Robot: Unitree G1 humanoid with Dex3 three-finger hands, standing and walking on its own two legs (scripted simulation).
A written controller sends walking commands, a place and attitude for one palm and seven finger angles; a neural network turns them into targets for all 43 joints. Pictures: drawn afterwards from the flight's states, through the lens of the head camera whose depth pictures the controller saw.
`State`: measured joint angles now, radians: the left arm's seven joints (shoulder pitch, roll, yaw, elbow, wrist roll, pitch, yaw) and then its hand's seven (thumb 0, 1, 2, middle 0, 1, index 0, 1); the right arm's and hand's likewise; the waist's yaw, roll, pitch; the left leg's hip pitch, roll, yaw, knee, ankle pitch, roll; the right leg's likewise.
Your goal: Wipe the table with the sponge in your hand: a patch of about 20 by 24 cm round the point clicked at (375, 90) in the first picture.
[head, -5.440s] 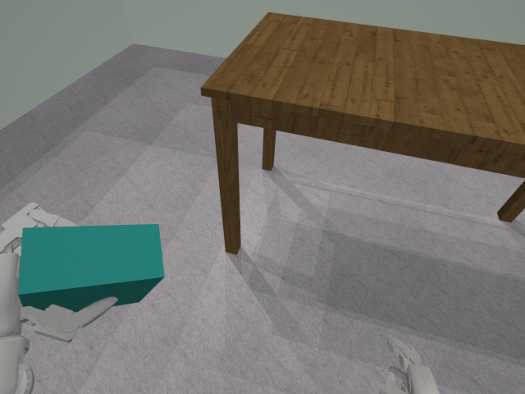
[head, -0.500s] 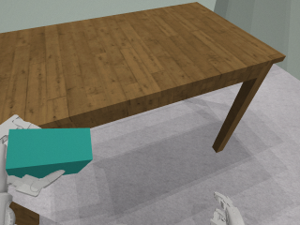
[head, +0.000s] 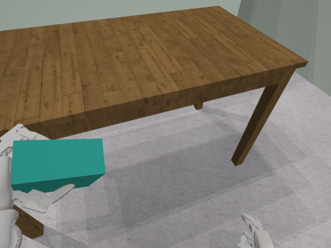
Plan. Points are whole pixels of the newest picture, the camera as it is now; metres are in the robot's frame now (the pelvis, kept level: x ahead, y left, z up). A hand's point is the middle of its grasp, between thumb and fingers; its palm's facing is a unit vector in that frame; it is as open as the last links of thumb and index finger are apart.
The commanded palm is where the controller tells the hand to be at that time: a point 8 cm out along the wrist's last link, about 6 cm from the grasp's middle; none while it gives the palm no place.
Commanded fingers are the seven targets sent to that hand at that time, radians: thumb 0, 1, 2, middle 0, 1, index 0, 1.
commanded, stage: come to a stop and stand still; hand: left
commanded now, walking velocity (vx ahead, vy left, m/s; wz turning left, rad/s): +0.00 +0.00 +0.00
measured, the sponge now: (71, 167) +0.23 +0.20 +0.15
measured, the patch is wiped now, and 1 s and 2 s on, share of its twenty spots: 0.00 0.00 0.00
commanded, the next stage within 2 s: look again from close up in 0.30 s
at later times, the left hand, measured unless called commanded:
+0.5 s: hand (10, 152) +0.23 +0.29 +0.19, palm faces +0.48 -0.76 -0.43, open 10.2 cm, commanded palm +0.15 +0.29 +0.18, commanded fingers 0.00 0.10 1.30 -1.20 -1.60 -1.20 -1.60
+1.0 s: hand (24, 137) +0.27 +0.30 +0.17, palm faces +0.43 -0.85 -0.31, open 10.2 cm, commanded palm +0.22 +0.33 +0.18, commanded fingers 0.00 0.10 1.30 -1.20 -1.60 -1.20 -1.60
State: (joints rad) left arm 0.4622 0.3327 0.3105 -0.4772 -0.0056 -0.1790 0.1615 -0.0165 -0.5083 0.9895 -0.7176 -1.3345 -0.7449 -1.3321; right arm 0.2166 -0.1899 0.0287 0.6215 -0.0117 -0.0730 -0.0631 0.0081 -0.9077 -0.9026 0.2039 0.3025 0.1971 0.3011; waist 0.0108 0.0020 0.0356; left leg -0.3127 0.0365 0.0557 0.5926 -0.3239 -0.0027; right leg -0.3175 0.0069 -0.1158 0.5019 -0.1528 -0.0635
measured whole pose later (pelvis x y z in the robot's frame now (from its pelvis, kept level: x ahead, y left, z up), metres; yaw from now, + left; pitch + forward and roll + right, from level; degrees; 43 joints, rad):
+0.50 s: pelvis -0.01 +0.01 +0.00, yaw +0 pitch -3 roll -1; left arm 0.20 0.46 0.41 -0.29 0.00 -0.25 0.09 -0.02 -0.51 0.99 -0.72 -1.34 -0.75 -1.33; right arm 0.24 -0.18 0.02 0.66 0.00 -0.14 -0.05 0.01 -0.91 -0.90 0.20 0.30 0.20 0.30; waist 0.07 -0.01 0.10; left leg -0.32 0.02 0.02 0.62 -0.27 0.01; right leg -0.32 0.02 -0.10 0.51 -0.14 -0.06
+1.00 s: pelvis +0.06 +0.05 +0.00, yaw +0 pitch -1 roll -2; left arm 0.37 0.33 0.35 -0.43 -0.01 -0.25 0.10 -0.02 -0.51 0.99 -0.72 -1.34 -0.74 -1.33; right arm 0.26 -0.20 0.04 0.59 -0.02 -0.16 -0.02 0.01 -0.91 -0.90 0.21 0.30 0.20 0.30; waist 0.05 -0.03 0.01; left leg -0.25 -0.04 0.01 0.59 -0.33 0.07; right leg -0.26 0.01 -0.04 0.52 -0.25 -0.01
